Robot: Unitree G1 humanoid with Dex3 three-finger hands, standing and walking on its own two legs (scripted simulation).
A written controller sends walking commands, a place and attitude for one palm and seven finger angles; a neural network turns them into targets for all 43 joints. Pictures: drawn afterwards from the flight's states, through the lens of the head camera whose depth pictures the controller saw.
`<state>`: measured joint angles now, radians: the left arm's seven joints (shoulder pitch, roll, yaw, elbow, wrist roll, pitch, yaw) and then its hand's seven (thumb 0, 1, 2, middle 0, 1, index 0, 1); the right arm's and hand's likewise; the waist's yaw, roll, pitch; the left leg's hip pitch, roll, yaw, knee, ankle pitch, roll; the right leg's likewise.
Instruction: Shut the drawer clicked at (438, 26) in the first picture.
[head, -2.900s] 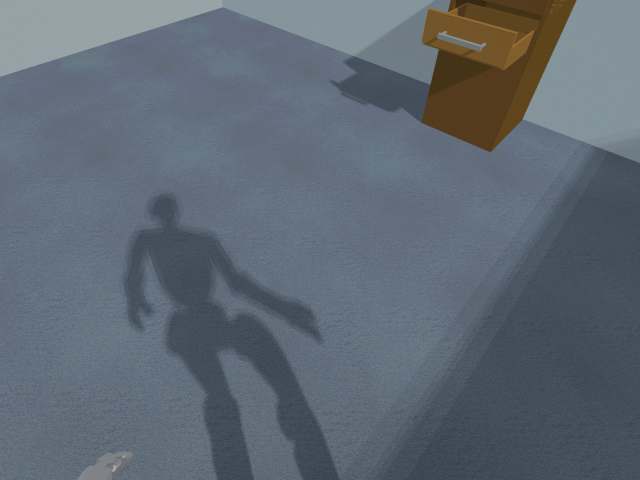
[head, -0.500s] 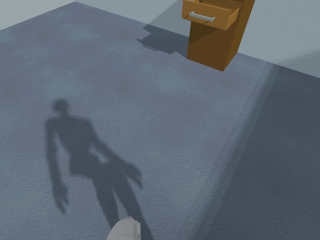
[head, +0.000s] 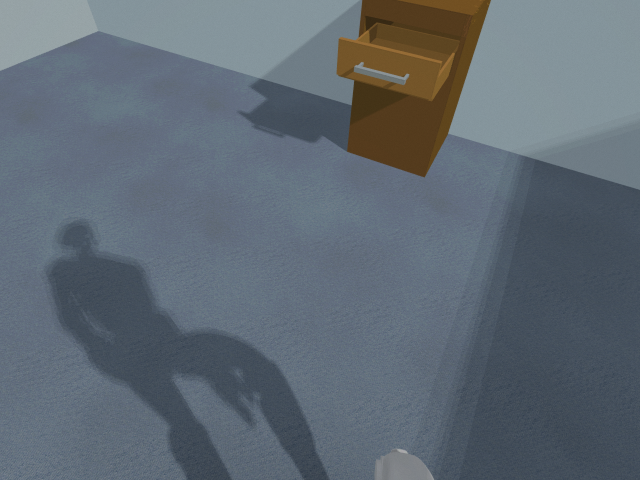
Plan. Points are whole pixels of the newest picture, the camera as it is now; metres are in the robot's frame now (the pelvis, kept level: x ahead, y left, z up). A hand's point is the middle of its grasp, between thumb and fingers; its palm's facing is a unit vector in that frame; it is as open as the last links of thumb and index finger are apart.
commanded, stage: walk to a spot facing it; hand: left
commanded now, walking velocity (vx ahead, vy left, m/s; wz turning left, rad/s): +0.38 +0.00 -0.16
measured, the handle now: (381, 72) +1.45 -0.17 -0.17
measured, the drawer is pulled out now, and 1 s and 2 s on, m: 0.26 0.26 0.26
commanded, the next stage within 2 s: turn to face it in 1.54 s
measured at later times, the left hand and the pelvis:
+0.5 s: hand (238, 389) +0.29 +0.15 -0.17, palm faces -0.01 -0.97 -0.22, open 7.1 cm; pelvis +0.24 -0.04 +0.00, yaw -2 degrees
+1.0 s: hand (236, 274) +0.52 +0.19 -0.17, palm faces -0.06 -0.98 -0.16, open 7.4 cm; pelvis +0.46 +0.01 +0.00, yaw -6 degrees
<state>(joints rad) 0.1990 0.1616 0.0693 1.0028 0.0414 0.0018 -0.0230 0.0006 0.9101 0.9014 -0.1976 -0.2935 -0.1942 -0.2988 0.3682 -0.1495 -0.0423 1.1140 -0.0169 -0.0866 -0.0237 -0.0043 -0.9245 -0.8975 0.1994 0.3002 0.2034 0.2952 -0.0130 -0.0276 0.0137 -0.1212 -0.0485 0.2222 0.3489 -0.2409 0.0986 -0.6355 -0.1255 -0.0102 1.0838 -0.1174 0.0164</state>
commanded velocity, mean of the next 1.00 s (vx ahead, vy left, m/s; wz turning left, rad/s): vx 0.38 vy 0.00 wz -0.09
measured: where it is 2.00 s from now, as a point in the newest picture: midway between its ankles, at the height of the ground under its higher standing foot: (336, 307)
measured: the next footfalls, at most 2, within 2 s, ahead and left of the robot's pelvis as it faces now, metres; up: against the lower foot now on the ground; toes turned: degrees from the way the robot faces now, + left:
right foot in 0.26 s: +0.25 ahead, -0.16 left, +0.00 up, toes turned -12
left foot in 0.66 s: +0.47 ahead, +0.10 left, +0.00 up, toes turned +9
